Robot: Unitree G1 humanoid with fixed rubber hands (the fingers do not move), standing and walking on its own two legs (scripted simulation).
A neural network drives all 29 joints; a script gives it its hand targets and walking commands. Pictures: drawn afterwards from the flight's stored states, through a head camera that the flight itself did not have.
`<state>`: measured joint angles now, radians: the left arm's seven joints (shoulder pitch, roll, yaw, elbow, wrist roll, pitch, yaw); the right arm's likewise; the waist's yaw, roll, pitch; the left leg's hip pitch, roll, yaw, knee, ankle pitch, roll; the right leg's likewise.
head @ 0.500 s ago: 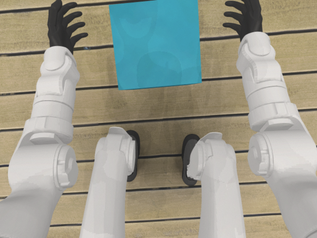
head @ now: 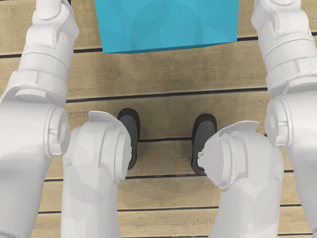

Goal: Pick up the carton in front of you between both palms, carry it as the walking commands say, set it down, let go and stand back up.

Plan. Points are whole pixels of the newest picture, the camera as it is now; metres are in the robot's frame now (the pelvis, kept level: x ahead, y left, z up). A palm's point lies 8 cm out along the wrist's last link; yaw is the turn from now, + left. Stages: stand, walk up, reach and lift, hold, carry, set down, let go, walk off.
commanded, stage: reach and lift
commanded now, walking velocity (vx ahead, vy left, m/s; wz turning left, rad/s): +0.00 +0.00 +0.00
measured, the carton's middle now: out of the picture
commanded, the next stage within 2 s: none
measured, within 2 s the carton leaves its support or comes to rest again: leaves its support in 0.72 s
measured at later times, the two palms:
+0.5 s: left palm out of the picture +0.52 +0.18 -0.17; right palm out of the picture +0.56 -0.12 -0.17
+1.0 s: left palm out of the picture +0.51 +0.16 -0.05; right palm out of the picture +0.53 -0.14 -0.05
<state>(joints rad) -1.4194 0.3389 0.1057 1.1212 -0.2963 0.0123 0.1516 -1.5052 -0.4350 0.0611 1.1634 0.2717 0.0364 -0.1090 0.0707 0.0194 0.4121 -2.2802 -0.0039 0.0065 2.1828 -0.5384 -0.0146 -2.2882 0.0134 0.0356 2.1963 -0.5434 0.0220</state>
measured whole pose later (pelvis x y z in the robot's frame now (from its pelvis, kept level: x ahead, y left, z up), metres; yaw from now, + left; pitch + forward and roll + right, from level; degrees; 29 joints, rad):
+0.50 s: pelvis +0.00 +0.00 +0.01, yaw +0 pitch +37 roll +1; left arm -1.45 0.25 0.10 1.17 -0.26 -0.01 0.18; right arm -1.54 -0.35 0.05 1.25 0.24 0.01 -0.14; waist 0.07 0.00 0.36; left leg -2.27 -0.01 0.00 2.14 -0.52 -0.02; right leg -2.28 0.01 0.03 2.16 -0.53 0.01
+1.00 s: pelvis +0.00 +0.00 +0.03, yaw -2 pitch +40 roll +1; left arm -1.11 0.10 0.36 0.78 -0.02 0.28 0.13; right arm -1.20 -0.14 -0.26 0.88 -0.03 0.27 -0.12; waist 0.04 -0.01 -0.01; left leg -2.23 -0.04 -0.03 2.08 -0.55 -0.05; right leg -2.25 0.04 0.04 2.08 -0.54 0.03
